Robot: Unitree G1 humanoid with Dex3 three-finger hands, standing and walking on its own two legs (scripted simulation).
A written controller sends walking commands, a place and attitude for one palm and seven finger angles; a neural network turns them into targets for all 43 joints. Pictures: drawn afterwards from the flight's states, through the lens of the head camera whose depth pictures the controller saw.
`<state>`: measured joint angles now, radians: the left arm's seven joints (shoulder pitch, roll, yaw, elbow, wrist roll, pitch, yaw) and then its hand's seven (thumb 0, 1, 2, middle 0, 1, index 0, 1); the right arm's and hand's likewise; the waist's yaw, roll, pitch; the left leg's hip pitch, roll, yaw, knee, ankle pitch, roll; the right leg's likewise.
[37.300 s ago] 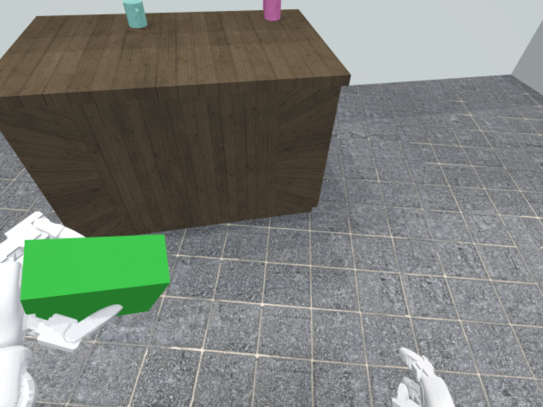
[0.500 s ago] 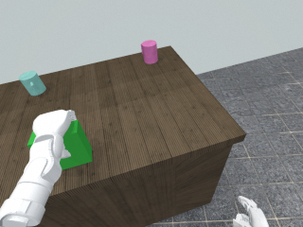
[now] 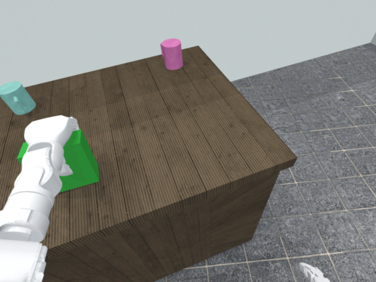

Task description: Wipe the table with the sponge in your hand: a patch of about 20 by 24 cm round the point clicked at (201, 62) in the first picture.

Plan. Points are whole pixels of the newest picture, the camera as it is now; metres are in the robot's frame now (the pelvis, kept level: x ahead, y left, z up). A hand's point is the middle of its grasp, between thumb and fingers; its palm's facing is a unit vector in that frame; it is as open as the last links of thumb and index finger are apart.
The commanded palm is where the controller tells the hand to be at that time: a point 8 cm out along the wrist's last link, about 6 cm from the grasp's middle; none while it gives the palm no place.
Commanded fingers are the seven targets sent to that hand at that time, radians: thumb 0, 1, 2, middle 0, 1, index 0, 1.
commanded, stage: wipe forward along the first lane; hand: left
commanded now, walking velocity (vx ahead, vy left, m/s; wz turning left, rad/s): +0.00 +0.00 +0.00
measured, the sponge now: (67, 169) +0.35 +0.33 +0.04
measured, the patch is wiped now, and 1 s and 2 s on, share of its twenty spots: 0.35 0.55 0.85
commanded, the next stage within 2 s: slide across to the middle lane in 0.44 s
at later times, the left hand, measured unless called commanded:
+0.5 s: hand (60, 133) +0.42 +0.35 +0.09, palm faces -0.12 +0.00 -0.99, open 9.9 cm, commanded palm +0.41 +0.34 +0.13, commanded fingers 0.00 0.10 1.30 -1.20 -1.60 -1.20 -1.60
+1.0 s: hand (77, 124) +0.45 +0.31 +0.10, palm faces -0.05 -0.01 -1.00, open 10.0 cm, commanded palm +0.43 +0.29 +0.15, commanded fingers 0.00 0.10 1.30 -1.20 -1.60 -1.20 -1.60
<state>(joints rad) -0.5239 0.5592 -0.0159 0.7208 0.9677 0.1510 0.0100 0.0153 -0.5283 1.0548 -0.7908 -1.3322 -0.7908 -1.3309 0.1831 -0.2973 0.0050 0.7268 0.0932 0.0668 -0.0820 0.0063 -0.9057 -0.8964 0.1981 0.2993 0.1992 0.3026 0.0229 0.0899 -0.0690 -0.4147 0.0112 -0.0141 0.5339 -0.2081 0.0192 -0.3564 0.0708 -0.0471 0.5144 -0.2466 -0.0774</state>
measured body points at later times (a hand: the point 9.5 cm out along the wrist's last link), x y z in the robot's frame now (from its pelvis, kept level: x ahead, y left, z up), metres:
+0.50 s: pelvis +0.01 +0.03 +0.00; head +0.05 +0.02 +0.45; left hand +0.42 +0.34 +0.15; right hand +0.14 -0.23 -0.13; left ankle +0.04 +0.13 -0.73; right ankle +0.01 -0.07 -0.73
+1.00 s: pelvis +0.03 +0.05 +0.00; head +0.06 +0.03 +0.45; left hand +0.45 +0.31 +0.15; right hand +0.20 -0.19 -0.12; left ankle +0.04 +0.13 -0.73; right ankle +0.01 -0.07 -0.73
